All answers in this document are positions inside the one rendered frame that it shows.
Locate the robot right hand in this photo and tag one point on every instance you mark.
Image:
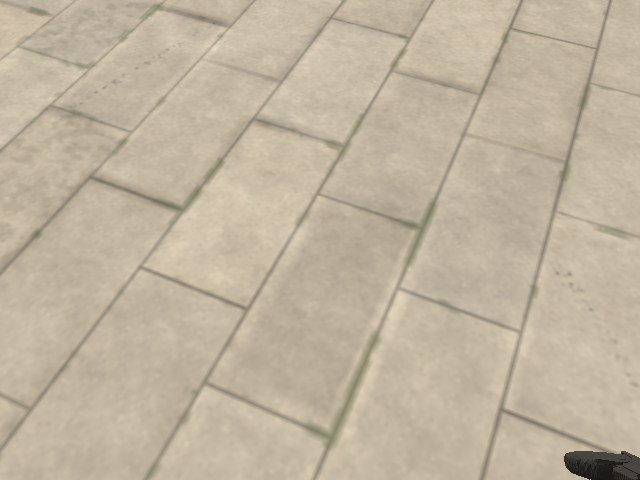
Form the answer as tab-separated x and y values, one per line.
603	465

